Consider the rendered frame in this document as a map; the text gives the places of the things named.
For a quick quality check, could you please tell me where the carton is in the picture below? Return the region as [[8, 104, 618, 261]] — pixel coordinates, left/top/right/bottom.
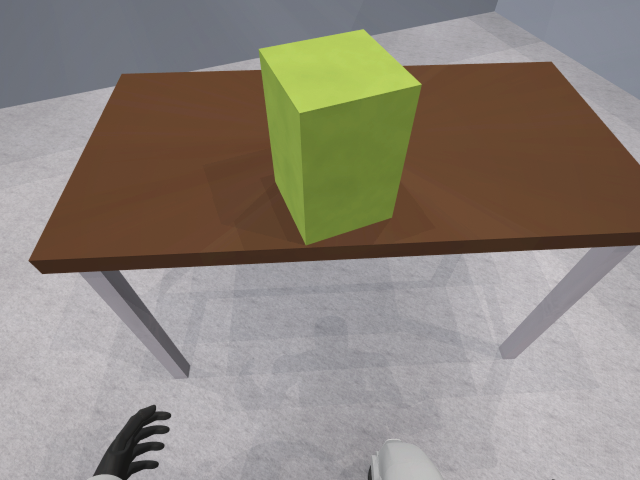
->
[[259, 29, 422, 245]]

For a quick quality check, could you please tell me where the robot right shin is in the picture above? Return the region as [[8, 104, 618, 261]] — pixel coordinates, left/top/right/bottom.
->
[[382, 439, 402, 447]]

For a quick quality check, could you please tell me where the right robot thigh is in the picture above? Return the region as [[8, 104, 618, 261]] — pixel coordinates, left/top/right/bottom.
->
[[371, 442, 444, 480]]

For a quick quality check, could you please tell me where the robot left hand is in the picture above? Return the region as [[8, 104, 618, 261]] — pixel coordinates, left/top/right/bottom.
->
[[93, 405, 171, 480]]

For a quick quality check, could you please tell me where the table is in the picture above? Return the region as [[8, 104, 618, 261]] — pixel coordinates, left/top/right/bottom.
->
[[29, 62, 640, 379]]

